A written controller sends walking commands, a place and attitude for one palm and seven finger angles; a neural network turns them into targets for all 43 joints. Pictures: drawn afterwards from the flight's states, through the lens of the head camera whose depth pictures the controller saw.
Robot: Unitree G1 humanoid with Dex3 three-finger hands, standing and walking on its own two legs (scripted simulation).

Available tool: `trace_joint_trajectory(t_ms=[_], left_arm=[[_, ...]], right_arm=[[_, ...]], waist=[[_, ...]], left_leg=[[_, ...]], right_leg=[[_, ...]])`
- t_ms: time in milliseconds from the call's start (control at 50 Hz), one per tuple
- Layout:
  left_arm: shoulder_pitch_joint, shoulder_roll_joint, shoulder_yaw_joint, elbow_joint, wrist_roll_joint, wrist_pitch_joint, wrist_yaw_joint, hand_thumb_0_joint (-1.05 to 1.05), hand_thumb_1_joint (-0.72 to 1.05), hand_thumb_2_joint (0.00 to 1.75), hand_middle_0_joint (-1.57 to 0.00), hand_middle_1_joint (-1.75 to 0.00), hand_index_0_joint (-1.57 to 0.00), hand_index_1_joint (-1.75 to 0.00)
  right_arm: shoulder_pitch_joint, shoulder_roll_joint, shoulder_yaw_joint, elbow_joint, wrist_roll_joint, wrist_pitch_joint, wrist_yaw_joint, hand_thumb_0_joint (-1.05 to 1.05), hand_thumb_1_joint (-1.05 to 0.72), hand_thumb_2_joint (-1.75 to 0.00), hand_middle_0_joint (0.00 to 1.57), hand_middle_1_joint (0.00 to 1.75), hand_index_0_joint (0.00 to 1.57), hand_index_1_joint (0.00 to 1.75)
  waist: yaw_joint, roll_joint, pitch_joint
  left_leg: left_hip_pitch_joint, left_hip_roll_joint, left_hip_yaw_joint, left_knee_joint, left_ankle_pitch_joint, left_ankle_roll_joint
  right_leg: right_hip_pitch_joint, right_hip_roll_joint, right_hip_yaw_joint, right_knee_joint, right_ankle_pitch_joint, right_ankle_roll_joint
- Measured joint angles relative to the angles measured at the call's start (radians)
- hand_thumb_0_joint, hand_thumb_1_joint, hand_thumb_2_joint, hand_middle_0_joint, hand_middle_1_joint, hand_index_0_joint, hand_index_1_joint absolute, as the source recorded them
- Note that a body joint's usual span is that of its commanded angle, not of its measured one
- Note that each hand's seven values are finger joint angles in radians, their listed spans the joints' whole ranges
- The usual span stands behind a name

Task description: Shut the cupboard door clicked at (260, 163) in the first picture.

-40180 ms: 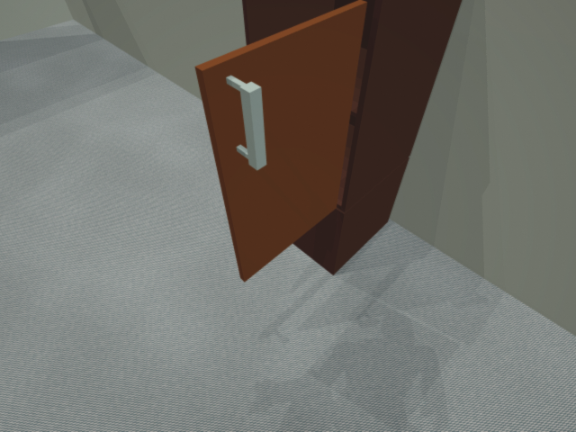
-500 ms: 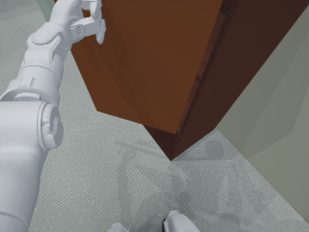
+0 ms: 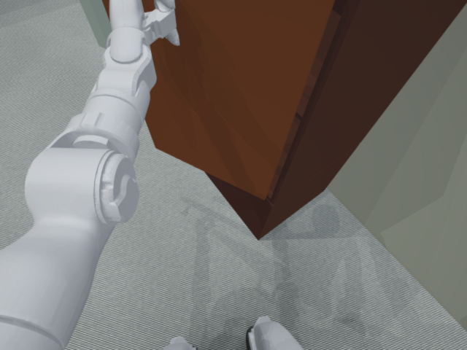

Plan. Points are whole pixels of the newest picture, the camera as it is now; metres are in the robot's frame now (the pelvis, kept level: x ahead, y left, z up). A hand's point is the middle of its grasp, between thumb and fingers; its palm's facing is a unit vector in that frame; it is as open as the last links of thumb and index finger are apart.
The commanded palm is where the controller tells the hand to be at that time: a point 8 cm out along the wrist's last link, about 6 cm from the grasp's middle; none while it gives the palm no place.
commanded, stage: pull the fist back off the door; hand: left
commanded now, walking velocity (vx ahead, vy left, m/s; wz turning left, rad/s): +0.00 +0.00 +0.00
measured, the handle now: out of the picture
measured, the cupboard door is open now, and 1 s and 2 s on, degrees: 26 26 26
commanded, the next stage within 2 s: draw the hand back to the body in 0.64 s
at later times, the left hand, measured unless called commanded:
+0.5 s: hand (169, 59) +0.49 +0.01 +0.19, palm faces -0.12 -0.99 -0.01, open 3.1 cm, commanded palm +0.47 +0.06 +0.19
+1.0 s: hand (136, 87) +0.45 +0.06 +0.19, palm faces -0.08 -1.00 +0.00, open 3.1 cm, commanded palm +0.40 +0.11 +0.20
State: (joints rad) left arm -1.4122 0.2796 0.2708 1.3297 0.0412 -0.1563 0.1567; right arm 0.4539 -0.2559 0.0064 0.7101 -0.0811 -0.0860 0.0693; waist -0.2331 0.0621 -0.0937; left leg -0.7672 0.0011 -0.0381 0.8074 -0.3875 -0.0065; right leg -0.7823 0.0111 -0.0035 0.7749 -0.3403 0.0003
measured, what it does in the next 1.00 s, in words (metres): stands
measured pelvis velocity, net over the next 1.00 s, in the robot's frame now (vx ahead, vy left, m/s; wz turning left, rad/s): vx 0.00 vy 0.00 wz -0.05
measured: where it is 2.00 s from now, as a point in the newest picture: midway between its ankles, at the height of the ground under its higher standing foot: outside the picture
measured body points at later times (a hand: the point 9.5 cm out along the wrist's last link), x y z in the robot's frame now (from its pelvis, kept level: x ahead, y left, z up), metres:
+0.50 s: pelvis +0.01 +0.00 +0.02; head +0.05 -0.02 +0.47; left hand +0.49 +0.07 +0.19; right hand +0.04 -0.27 -0.10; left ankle -0.01 +0.12 -0.70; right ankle +0.01 -0.12 -0.70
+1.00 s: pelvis +0.00 +0.00 +0.03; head +0.02 -0.02 +0.47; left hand +0.45 +0.11 +0.19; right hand +0.04 -0.25 -0.11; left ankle -0.01 +0.12 -0.70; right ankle +0.01 -0.12 -0.70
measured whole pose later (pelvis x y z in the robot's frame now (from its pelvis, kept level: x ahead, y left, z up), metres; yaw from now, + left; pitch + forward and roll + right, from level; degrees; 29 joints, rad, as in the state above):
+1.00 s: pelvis +0.00 +0.00 +0.03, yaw -3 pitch +6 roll +0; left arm -0.72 0.14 0.18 0.76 -0.11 -0.12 0.00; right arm 0.40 -0.25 0.00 0.67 0.03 -0.03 0.00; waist -0.07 0.05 -0.08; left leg -0.37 0.01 0.02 0.61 -0.34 0.00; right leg -0.43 0.02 0.06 0.62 -0.30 0.00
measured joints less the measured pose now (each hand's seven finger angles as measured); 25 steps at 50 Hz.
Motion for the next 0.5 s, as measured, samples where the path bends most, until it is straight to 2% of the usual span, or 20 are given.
trace_joint_trajectory(t_ms=[40,120,220,340,440,500], left_arm=[[0.020,0.006,0.005,0.009,0.002,-0.001,-0.021,0.00,0.91,0.93,-1.30,-1.50,-1.30,-1.50],[0.082,0.007,0.037,-0.004,-0.038,0.013,-0.071,0.00,0.91,0.92,-1.30,-1.50,-1.30,-1.50],[0.206,-0.036,0.028,-0.100,-0.067,-0.043,-0.089,0.01,0.91,0.91,-1.30,-1.50,-1.30,-1.50],[0.325,-0.087,-0.035,-0.191,-0.089,-0.028,-0.096,0.01,0.90,0.90,-1.30,-1.50,-1.30,-1.50],[0.400,-0.143,-0.104,-0.285,-0.121,-0.012,-0.092,0.02,0.90,0.90,-1.30,-1.50,-1.30,-1.50],[0.416,-0.167,-0.132,-0.306,-0.123,-0.004,-0.087,0.02,0.90,0.90,-1.30,-1.50,-1.30,-1.50]], right_arm=[[0.008,0.008,0.004,-0.007,0.008,0.022,0.001,0.01,-0.91,-0.90,0.20,0.30,0.21,0.30],[0.031,0.012,0.004,-0.015,0.025,0.048,-0.012,0.01,-0.91,-0.90,0.20,0.30,0.21,0.30],[0.056,0.002,-0.010,-0.018,0.038,0.054,-0.018,0.01,-0.91,-0.90,0.20,0.30,0.21,0.30],[0.025,-0.012,-0.029,-0.015,0.063,0.065,-0.030,0.01,-0.91,-0.90,0.20,0.30,0.20,0.30],[-0.038,-0.020,-0.039,-0.013,0.079,0.048,-0.049,0.01,-0.91,-0.90,0.20,0.30,0.20,0.30],[-0.081,-0.019,-0.037,-0.016,0.086,0.039,-0.059,0.01,-0.91,-0.90,0.20,0.30,0.20,0.30]], waist=[[0.001,0.002,0.003],[0.014,0.009,0.005],[0.049,0.010,-0.001],[0.086,-0.001,0.002],[0.116,-0.010,0.014],[0.128,-0.015,0.016]], left_leg=[[0.026,0.003,0.009,-0.018,0.003,0.000],[0.091,0.012,0.027,-0.066,0.013,0.000],[0.170,0.019,0.041,-0.109,0.017,-0.002],[0.241,0.020,0.035,-0.132,0.019,-0.004],[0.283,0.015,0.025,-0.142,0.025,-0.003],[0.299,0.011,0.022,-0.147,0.029,-0.002]], right_leg=[[0.020,0.003,0.009,-0.012,0.004,-0.001],[0.074,0.012,0.027,-0.053,0.017,-0.003],[0.144,0.019,0.040,-0.088,0.023,-0.005],[0.218,0.019,0.034,-0.112,0.023,-0.008],[0.266,0.013,0.025,-0.124,0.025,-0.007],[0.282,0.009,0.022,-0.126,0.026,-0.006]])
